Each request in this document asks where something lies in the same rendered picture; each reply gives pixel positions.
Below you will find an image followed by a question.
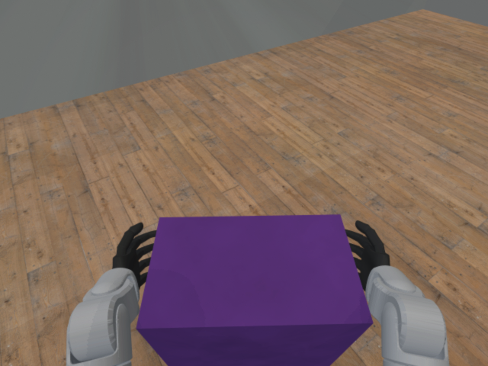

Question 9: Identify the robot left hand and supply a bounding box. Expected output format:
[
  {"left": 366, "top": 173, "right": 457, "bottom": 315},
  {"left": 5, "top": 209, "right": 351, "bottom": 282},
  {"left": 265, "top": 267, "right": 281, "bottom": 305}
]
[{"left": 112, "top": 223, "right": 156, "bottom": 290}]

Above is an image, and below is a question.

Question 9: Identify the robot right hand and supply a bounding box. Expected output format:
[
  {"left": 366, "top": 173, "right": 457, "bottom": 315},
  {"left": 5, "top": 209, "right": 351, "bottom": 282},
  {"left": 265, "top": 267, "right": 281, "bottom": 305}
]
[{"left": 345, "top": 220, "right": 390, "bottom": 291}]

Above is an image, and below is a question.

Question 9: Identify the robot left forearm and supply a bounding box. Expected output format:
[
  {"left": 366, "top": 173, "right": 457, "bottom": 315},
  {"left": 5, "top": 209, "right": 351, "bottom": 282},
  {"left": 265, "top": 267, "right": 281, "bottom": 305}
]
[{"left": 66, "top": 268, "right": 140, "bottom": 366}]

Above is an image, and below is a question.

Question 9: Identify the carton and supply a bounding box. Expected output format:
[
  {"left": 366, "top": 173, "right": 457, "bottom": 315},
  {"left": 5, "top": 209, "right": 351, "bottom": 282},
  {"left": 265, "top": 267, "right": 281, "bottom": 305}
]
[{"left": 136, "top": 214, "right": 373, "bottom": 366}]

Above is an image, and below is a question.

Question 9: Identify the robot right forearm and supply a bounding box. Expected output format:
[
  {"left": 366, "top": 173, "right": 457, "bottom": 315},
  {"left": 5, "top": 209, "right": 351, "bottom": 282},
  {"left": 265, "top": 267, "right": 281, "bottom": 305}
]
[{"left": 365, "top": 265, "right": 449, "bottom": 366}]

